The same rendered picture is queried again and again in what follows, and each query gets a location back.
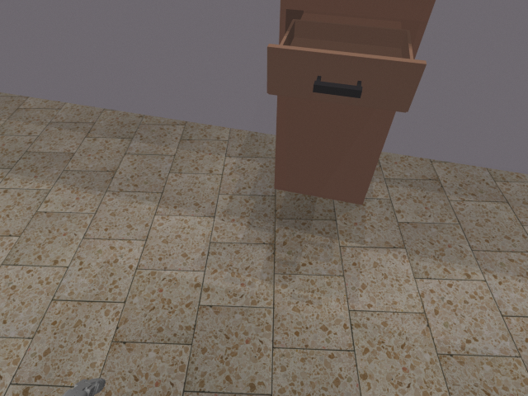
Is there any drawer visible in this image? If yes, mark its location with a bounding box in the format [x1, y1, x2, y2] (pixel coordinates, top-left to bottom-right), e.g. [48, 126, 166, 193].
[267, 19, 427, 113]

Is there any handle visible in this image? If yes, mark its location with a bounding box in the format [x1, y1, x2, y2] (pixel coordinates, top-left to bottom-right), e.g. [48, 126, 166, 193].
[313, 76, 362, 98]

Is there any cabinet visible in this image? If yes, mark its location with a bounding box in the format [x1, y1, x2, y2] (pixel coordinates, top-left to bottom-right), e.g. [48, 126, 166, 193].
[274, 0, 436, 205]

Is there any left robot hand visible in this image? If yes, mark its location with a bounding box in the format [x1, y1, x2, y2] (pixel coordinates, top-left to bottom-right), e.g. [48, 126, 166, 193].
[62, 378, 106, 396]

